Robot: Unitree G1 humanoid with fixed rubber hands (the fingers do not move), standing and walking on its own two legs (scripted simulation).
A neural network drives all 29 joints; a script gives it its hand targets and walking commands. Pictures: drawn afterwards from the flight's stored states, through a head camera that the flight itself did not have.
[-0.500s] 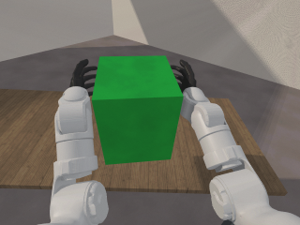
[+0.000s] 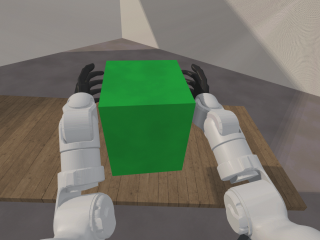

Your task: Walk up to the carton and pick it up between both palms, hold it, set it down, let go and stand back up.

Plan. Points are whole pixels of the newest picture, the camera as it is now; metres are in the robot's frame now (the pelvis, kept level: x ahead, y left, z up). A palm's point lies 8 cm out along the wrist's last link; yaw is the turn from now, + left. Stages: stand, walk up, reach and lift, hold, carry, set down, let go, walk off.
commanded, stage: hold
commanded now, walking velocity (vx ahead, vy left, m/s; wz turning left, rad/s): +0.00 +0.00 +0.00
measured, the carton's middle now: (145, 116) +0.36 +0.01 +0.20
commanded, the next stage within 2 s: set down in 0.14 s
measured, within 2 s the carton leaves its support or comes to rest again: neither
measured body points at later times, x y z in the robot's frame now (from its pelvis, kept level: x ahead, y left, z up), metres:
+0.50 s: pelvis +0.00 +0.00 +0.00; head -0.07 +0.04 +0.44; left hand +0.39 +0.14 +0.26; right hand +0.38 -0.12 +0.26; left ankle +0.01 +0.15 -0.75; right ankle +0.00 -0.13 -0.75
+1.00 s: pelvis +0.01 +0.00 +0.00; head -0.02 +0.03 +0.45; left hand +0.41 +0.12 +0.19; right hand +0.39 -0.15 +0.19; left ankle +0.01 +0.15 -0.75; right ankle +0.00 -0.13 -0.75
